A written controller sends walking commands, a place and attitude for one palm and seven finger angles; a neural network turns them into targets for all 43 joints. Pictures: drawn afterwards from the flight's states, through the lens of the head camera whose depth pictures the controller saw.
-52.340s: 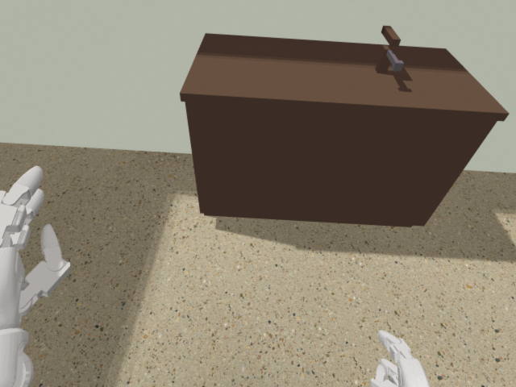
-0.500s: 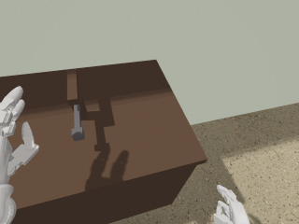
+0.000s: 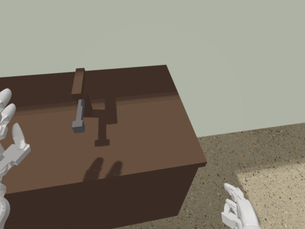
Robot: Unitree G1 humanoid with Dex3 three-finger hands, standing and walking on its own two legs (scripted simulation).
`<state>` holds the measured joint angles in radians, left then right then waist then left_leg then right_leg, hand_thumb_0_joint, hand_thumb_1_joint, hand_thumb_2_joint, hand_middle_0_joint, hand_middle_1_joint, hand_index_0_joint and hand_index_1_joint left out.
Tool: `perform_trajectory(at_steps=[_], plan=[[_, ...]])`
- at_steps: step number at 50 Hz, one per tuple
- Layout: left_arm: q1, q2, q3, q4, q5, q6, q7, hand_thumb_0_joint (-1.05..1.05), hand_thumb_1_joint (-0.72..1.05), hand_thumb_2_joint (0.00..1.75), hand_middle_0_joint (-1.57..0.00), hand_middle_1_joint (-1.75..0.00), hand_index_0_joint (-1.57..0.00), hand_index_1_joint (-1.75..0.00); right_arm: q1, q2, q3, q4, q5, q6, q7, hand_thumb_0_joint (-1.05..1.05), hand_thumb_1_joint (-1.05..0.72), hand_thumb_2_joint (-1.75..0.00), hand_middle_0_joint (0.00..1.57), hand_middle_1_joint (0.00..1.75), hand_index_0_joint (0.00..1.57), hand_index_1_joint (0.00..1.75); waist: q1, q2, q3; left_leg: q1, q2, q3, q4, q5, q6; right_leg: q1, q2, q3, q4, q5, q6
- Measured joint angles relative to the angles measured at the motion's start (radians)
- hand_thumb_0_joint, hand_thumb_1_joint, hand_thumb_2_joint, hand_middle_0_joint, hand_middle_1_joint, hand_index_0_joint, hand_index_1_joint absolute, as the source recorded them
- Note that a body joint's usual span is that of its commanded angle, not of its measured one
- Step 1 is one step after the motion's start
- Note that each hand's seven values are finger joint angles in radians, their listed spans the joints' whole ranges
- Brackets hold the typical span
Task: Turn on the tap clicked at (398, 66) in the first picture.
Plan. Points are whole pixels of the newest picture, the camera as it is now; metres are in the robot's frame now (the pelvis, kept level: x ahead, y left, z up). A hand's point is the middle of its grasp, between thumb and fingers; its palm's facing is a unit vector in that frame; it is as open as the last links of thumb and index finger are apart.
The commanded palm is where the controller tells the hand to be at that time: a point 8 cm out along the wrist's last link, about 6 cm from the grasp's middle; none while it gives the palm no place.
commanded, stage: turn the palm inward beside the body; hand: left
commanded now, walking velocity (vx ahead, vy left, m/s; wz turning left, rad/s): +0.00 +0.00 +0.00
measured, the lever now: (78, 126) +0.36 +0.27 +0.05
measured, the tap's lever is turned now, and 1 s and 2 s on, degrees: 0 0 0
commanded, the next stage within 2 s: reach beside the lever's end, fingers flat in 1.76 s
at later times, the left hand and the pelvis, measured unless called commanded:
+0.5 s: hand (49, 148) +0.22 +0.25 +0.16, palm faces +0.44 -0.86 -0.26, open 7.4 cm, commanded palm +0.17 +0.28 +0.16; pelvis +0.03 -0.03 +0.00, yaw +0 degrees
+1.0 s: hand (47, 170) +0.18 +0.24 +0.14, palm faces +0.44 -0.88 -0.17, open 7.4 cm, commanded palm +0.13 +0.28 +0.15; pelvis +0.00 +0.00 +0.00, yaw +1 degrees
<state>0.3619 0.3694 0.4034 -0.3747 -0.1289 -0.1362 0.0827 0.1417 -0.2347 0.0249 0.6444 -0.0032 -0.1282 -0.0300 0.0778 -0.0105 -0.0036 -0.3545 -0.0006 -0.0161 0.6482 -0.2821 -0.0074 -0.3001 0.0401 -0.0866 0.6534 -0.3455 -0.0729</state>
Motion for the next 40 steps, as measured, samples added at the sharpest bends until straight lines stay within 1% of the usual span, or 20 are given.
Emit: perform_trajectory(at_steps=[2, 4, 6, 8, 10, 13, 16, 18, 20, 22, 25, 27, 31, 33, 35, 37, 40], plan=[[-0.056, -0.001, 0.022, 0.039, -0.006, -0.002, 0.005, 0.01, 0.88, 0.90, -0.21, -0.30, -0.22, -0.30, 0.000, -0.011, 0.001, 0.014, 0.004, -0.006, -0.010, 0.02, -0.90, -0.90, 0.20, 0.30, 0.20, 0.30, 0.005, 0.014, 0.002, -0.015, 0.003, -0.025, 0.026, -0.009, -0.005, -0.002, 0.004, -0.025, 0.011, -0.009, -0.008], [-0.102, -0.004, 0.018, 0.080, -0.019, 0.030, -0.012, 0.01, 0.89, 0.90, -0.20, -0.30, -0.21, -0.30, 0.002, -0.024, 0.004, 0.024, 0.013, -0.010, -0.026, 0.02, -0.90, -0.90, 0.20, 0.30, 0.20, 0.30, 0.010, 0.037, 0.003, -0.023, 0.004, -0.042, 0.041, -0.015, -0.007, 0.000, 0.008, -0.042, 0.017, -0.016, -0.013], [-0.124, -0.004, -0.006, 0.110, -0.032, 0.082, -0.040, 0.01, 0.89, 0.90, -0.20, -0.30, -0.21, -0.30, 0.002, -0.032, 0.005, 0.027, 0.021, -0.012, -0.043, 0.02, -0.90, -0.90, 0.20, 0.30, 0.20, 0.30, 0.010, 0.061, 0.003, -0.023, 0.007, -0.049, 0.043, -0.016, -0.007, 0.003, 0.011, -0.048, 0.015, -0.017, -0.016], [-0.121, 0.000, -0.039, 0.120, -0.040, 0.132, -0.068, 0.01, 0.89, 0.90, -0.20, -0.30, -0.21, -0.30, 0.002, -0.033, 0.004, 0.025, 0.027, -0.014, -0.056, 0.02, -0.90, -0.90, 0.20, 0.30, 0.20, 0.30, 0.004, 0.078, -0.002, -0.020, 0.009, -0.048, 0.036, -0.016, -0.007, 0.002, 0.013, -0.046, 0.012, -0.018, -0.017], [-0.101, 0.007, -0.063, 0.115, -0.048, 0.155, -0.085, 0.01, 0.89, 0.90, -0.20, -0.30, -0.21, -0.30, -0.001, -0.027, 0.004, 0.023, 0.030, -0.018, -0.062, 0.02, -0.90, -0.90, 0.20, 0.30, 0.20, 0.30, -0.005, 0.084, -0.006, -0.018, 0.013, -0.040, 0.027, -0.017, -0.008, -0.003, 0.016, -0.038, 0.011, -0.020, -0.019], [-0.050, 0.013, -0.060, 0.076, -0.074, 0.143, -0.086, 0.01, 0.89, 0.90, -0.20, -0.30, -0.21, -0.30, 0.007, -0.010, 0.001, 0.017, 0.030, -0.023, -0.056, 0.02, -0.90, -0.90, 0.20, 0.30, 0.20, 0.30, -0.018, 0.068, -0.026, -0.024, 0.016, -0.024, 0.018, -0.020, -0.015, -0.024, 0.019, -0.021, 0.022, -0.029, -0.028], [0.006, 0.015, -0.014, 0.031, -0.106, 0.105, -0.073, 0.01, 0.89, 0.90, -0.21, -0.30, -0.22, -0.30, 0.029, 0.000, -0.005, 0.017, 0.035, -0.027, -0.040, 0.02, -0.90, -0.90, 0.20, 0.30, 0.20, 0.30, -0.021, 0.042, -0.049, -0.024, 0.018, -0.012, 0.017, -0.026, -0.021, -0.034, 0.021, -0.004, 0.035, -0.044, -0.034], [0.038, 0.009, 0.020, 0.011, -0.124, 0.089, -0.069, 0.01, 0.88, 0.90, -0.21, -0.30, -0.22, -0.30, 0.049, -0.004, -0.011, 0.016, 0.041, -0.027, -0.032, 0.02, -0.90, -0.90, 0.20, 0.30, 0.20, 0.30, -0.021, 0.033, -0.064, -0.020, 0.019, -0.009, 0.019, -0.032, -0.020, -0.032, 0.023, 0.000, 0.037, -0.052, -0.033], [0.065, 0.000, 0.045, 0.006, -0.134, 0.090, -0.071, 0.01, 0.88, 0.90, -0.21, -0.30, -0.22, -0.30, 0.065, -0.017, -0.018, 0.016, 0.047, -0.027, -0.031, 0.02, -0.90, -0.90, 0.20, 0.30, 0.20, 0.30, -0.020, 0.037, -0.073, -0.015, 0.019, -0.009, 0.023, -0.037, -0.018, -0.023, 0.024, 0.000, 0.034, -0.057, -0.033], [0.085, -0.012, 0.051, 0.009, -0.142, 0.107, -0.079, 0.01, 0.89, 0.90, -0.21, -0.30, -0.22, -0.30, 0.078, -0.034, -0.026, 0.012, 0.054, -0.028, -0.037, 0.02, -0.90, -0.90, 0.20, 0.30, 0.20, 0.30, -0.017, 0.047, -0.078, -0.012, 0.019, -0.011, 0.023, -0.045, -0.016, -0.018, 0.023, -0.004, 0.032, -0.060, -0.033], [0.101, -0.038, 0.028, 0.019, -0.149, 0.125, -0.091, 0.01, 0.89, 0.90, -0.20, -0.30, -0.21, -0.30, 0.083, -0.055, -0.035, 0.012, 0.060, -0.040, -0.053, 0.02, -0.91, -0.90, 0.20, 0.30, 0.20, 0.30, -0.011, 0.061, -0.072, -0.014, 0.015, -0.018, 0.023, -0.050, -0.019, -0.018, 0.019, -0.011, 0.033, -0.061, -0.032], [0.109, -0.057, -0.003, 0.019, -0.147, 0.121, -0.093, 0.01, 0.89, 0.90, -0.20, -0.30, -0.21, -0.30, 0.082, -0.060, -0.040, 0.012, 0.060, -0.054, -0.060, 0.02, -0.91, -0.90, 0.20, 0.30, 0.20, 0.30, -0.008, 0.062, -0.066, -0.020, 0.011, -0.021, 0.023, -0.046, -0.020, -0.023, 0.014, -0.015, 0.035, -0.058, -0.029], [0.123, -0.078, -0.065, -0.006, -0.120, 0.081, -0.066, 0.01, 0.89, 0.90, -0.20, -0.30, -0.21, -0.30, 0.075, -0.050, -0.039, 0.014, 0.053, -0.087, -0.061, 0.02, -0.91, -0.90, 0.20, 0.30, 0.20, 0.30, -0.002, 0.053, -0.061, -0.033, 0.006, -0.023, 0.028, -0.037, -0.022, -0.037, 0.008, -0.018, 0.044, -0.052, -0.027], [0.124, -0.079, -0.083, -0.019, -0.111, 0.059, -0.046, 0.01, 0.89, 0.90, -0.20, -0.30, -0.21, -0.30, 0.072, -0.038, -0.032, 0.014, 0.050, -0.100, -0.058, 0.02, -0.91, -0.90, 0.20, 0.30, 0.20, 0.30, -0.003, 0.048, -0.064, -0.040, 0.005, -0.024, 0.033, -0.035, -0.023, -0.043, 0.007, -0.019, 0.049, -0.050, -0.027], [0.123, -0.075, -0.088, -0.028, -0.107, 0.050, -0.026, 0.01, 0.89, 0.90, -0.20, -0.30, -0.21, -0.30, 0.068, -0.026, -0.024, 0.014, 0.051, -0.108, -0.057, 0.02, -0.91, -0.90, 0.20, 0.30, 0.20, 0.30, -0.004, 0.046, -0.067, -0.042, 0.006, -0.024, 0.040, -0.035, -0.023, -0.043, 0.008, -0.019, 0.050, -0.047, -0.026], [0.118, -0.073, -0.089, -0.034, -0.113, 0.060, -0.012, 0.01, 0.89, 0.90, -0.20, -0.30, -0.21, -0.30, 0.067, -0.015, -0.014, 0.011, 0.053, -0.111, -0.057, 0.02, -0.91, -0.90, 0.20, 0.30, 0.20, 0.30, -0.005, 0.049, -0.073, -0.042, 0.006, -0.025, 0.044, -0.034, -0.022, -0.040, 0.009, -0.020, 0.049, -0.043, -0.024], [0.112, -0.075, -0.096, -0.037, -0.120, 0.102, 0.001, 0.01, 0.89, 0.90, -0.20, -0.30, -0.21, -0.30, 0.066, -0.007, 0.002, 0.007, 0.059, -0.115, -0.062, 0.02, -0.91, -0.90, 0.20, 0.30, 0.20, 0.30, -0.005, 0.060, -0.075, -0.033, 0.006, -0.026, 0.046, -0.032, -0.018, -0.026, 0.008, -0.022, 0.040, -0.036, -0.019]])
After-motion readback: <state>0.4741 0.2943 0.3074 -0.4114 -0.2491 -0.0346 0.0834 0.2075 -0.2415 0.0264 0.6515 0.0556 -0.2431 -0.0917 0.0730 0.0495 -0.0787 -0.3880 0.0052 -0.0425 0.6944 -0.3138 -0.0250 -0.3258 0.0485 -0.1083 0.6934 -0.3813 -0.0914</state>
